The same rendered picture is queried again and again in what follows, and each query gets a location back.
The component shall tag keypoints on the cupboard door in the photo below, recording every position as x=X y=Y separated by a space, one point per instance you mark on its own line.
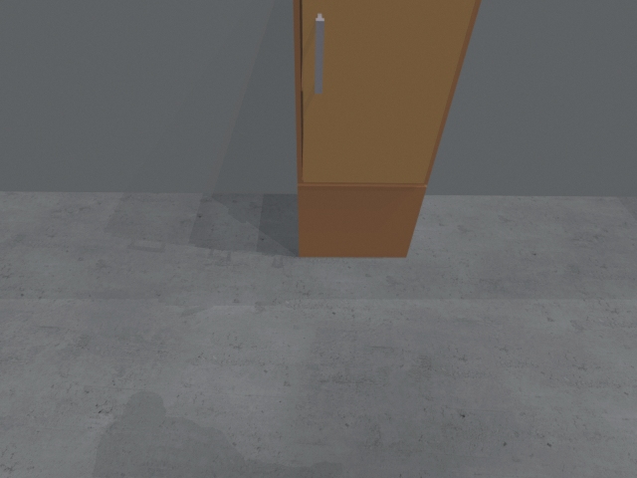
x=388 y=67

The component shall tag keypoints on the handle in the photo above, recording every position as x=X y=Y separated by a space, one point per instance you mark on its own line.
x=319 y=54

